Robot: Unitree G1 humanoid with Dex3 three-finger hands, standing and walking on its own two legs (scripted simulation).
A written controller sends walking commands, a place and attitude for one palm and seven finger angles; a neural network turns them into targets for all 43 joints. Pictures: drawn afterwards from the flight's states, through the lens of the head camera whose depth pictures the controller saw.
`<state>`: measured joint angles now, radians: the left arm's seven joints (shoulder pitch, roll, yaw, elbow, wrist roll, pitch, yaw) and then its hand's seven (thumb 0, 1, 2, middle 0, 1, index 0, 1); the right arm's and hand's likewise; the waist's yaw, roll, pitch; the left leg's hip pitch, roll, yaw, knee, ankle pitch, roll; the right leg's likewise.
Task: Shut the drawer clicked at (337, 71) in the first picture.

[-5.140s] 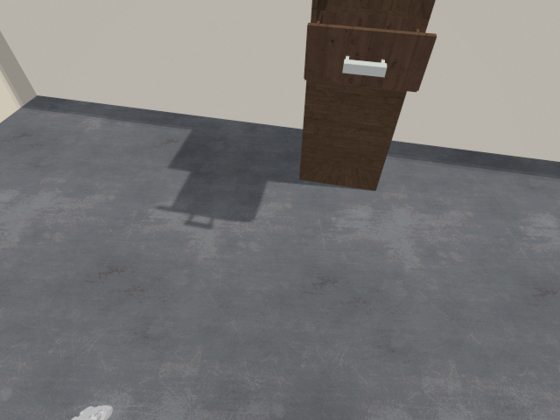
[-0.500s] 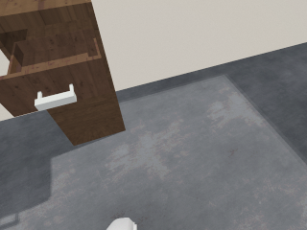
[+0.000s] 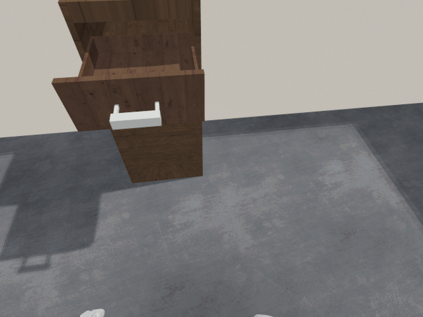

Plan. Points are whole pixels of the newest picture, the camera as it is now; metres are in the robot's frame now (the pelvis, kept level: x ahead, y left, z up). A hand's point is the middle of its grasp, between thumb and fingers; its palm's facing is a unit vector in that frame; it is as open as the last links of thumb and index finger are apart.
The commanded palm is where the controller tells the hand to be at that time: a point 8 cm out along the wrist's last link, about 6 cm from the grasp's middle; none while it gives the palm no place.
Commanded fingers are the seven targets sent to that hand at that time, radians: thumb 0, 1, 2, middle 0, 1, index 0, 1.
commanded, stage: turn to face it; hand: left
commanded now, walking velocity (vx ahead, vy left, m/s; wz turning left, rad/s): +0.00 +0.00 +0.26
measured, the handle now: (136, 113) +0.56 +0.22 +0.03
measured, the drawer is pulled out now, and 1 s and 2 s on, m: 0.30 0.30 0.30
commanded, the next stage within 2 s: take the last steps up to it in 0.06 s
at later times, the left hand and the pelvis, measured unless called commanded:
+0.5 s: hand out of the picture -0.06 +0.17 -0.18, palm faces +0.21 -0.96 -0.19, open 7.3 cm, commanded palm none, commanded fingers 0.00 0.90 0.90 -0.20 -0.30 -0.20 -0.30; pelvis -0.01 -0.01 +0.00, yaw +7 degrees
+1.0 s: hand (149, 279) +0.22 +0.16 -0.18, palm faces +0.05 -0.98 -0.20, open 7.4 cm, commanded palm none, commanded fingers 0.00 0.90 0.90 -0.20 -0.30 -0.20 -0.30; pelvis +0.13 -0.03 -0.02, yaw +4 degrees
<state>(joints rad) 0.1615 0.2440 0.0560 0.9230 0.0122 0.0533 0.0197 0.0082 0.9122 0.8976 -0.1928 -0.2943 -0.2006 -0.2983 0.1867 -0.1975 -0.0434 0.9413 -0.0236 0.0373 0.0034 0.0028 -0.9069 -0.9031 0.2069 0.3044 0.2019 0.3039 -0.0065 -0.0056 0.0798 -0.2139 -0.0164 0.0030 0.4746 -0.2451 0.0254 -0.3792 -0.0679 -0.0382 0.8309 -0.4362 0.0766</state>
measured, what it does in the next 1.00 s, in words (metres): walks ahead: right foot, then left foot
